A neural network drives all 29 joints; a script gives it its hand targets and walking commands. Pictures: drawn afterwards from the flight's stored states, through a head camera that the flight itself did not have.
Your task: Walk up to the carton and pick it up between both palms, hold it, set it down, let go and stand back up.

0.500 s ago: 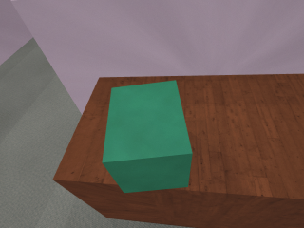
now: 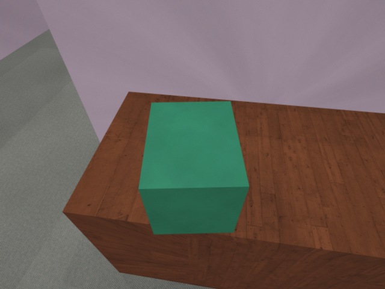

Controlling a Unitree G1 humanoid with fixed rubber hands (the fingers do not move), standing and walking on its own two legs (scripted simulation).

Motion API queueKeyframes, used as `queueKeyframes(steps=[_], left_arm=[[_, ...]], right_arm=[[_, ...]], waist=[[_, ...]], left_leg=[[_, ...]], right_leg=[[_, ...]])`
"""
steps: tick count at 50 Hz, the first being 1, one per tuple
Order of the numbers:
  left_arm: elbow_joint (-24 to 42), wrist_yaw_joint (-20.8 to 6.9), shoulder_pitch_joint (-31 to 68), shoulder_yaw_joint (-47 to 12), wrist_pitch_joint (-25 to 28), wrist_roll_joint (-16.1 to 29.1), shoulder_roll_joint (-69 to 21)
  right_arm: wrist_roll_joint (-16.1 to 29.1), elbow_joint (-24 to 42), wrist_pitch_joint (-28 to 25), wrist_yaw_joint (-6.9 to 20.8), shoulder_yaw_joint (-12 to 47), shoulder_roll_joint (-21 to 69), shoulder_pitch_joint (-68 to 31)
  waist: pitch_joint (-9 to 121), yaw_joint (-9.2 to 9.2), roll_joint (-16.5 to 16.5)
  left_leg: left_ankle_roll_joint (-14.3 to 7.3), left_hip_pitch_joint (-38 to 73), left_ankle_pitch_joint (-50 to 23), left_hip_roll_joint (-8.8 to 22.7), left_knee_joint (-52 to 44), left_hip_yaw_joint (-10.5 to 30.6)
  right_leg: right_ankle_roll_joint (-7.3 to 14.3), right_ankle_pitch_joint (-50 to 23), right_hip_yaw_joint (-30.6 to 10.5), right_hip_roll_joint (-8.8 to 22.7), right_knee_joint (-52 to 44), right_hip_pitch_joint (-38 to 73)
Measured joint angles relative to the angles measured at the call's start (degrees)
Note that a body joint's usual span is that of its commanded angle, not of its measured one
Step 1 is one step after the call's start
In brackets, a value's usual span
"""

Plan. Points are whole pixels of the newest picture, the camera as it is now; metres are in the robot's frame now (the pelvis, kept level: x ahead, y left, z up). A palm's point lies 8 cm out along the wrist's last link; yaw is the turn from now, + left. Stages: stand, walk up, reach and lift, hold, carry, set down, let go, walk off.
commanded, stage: walk up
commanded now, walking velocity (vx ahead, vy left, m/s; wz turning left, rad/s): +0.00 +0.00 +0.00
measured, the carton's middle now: (192, 167) +0.39 +0.02 -0.01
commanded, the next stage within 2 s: stand in 0.06 s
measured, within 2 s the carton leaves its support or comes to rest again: neither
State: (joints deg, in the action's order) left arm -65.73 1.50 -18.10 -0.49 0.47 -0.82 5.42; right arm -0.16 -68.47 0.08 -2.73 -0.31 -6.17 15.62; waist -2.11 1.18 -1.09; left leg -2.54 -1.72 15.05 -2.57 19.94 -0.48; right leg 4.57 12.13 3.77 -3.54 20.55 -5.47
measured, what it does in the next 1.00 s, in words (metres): stands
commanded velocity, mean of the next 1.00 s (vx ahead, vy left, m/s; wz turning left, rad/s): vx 0.00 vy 0.00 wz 0.00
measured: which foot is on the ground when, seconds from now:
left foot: down 0.00-1.00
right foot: down 0.00-1.00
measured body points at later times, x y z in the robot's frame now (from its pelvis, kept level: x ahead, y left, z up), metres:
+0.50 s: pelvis +0.00 +0.00 +0.00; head +0.00 +0.00 +0.45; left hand -0.03 +0.19 -0.17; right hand -0.04 -0.19 -0.17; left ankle -0.04 +0.09 -0.74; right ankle -0.01 -0.07 -0.74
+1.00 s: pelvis -0.04 +0.01 -0.03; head +0.02 +0.04 +0.41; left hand +0.05 +0.23 -0.14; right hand +0.08 -0.18 -0.14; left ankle -0.04 +0.10 -0.74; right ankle -0.01 -0.07 -0.74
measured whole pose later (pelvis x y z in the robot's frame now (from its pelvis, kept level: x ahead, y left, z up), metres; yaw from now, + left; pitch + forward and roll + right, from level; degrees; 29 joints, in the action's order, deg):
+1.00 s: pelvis -0.04 +0.01 -0.03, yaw +2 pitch +1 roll -2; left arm -4.9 -0.5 -18.6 1.6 -47.3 -3.2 8.0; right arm 10.0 -24.3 16.3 -1.7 5.6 -8.3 16.1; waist -6.6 0.1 1.3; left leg -1.9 -22.3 22.5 0.3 43.4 -1.9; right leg 4.0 17.3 5.4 -3.8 38.3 -22.6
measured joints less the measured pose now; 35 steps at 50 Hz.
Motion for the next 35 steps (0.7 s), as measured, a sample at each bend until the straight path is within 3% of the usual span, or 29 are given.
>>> queueKeyframes(steps=[9, 24, 25, 28, 30, 33, 35], left_arm=[[-1.54, 0.70, 0.59, 0.23, -0.02, 0.38, 0.63], [-2.75, 0.61, 0.10, -0.22, 0.43, 0.39, -1.07], [-2.42, 0.32, 0.22, -0.20, -0.77, 0.84, -1.00], [-0.68, -0.33, 8.26, 1.15, -15.28, 3.91, 3.54], [3.38, 0.79, 16.27, 1.74, -24.15, 6.84, 7.60], [19.32, 2.08, 23.43, 3.26, -33.53, 10.10, 10.34], [30.51, 0.77, 25.69, 3.82, -36.22, 11.38, 10.42]], right_arm=[[-0.39, -0.97, -0.67, 0.40, 1.10, 1.99, 2.15], [-0.36, -1.48, -1.01, -0.05, 1.37, 1.96, 2.77], [-0.77, -1.26, -0.32, 0.42, 0.48, 2.05, 2.34], [-3.69, 0.88, 8.73, 4.60, -6.53, 0.62, -6.29], [-2.89, 8.00, 15.65, 6.23, -7.05, -1.63, -11.76], [4.72, 23.40, 22.96, 6.06, -2.35, -6.23, -15.74], [10.25, 30.35, 24.95, 5.67, 1.12, -8.53, -18.76]], waist=[[-0.56, -1.14, 0.38], [-0.11, -0.45, 1.09], [0.51, -0.77, 1.05], [-0.38, -4.12, 2.13], [-3.59, -3.50, 3.10], [-2.29, -1.15, 4.39], [0.63, -1.58, 5.13]], left_leg=[[0.02, -0.68, -0.47, -0.08, -0.17, -0.18], [0.21, -1.26, 0.48, 0.13, 0.89, 0.01], [0.31, -2.58, 0.94, 0.22, 2.02, -0.14], [1.07, -14.48, 5.24, 1.05, 14.90, -1.58], [1.88, -20.00, 7.11, 1.36, 21.73, -1.76], [1.48, -28.63, 8.77, 1.80, 27.76, -2.08], [1.09, -33.51, 8.99, 1.50, 30.18, -1.43]], right_leg=[[-0.04, -0.33, -0.20, 0.10, 0.18, -0.87], [0.12, 0.51, -0.05, -0.06, 1.00, -1.33], [0.02, 1.13, 0.20, 0.07, 1.91, -2.49], [-0.08, 5.89, 2.78, 1.71, 14.48, -13.40], [0.67, 8.31, 3.26, 2.07, 20.96, -18.47], [0.37, 8.81, 3.24, 2.04, 26.08, -26.77], [0.21, 9.47, 3.62, 2.39, 28.48, -31.39]])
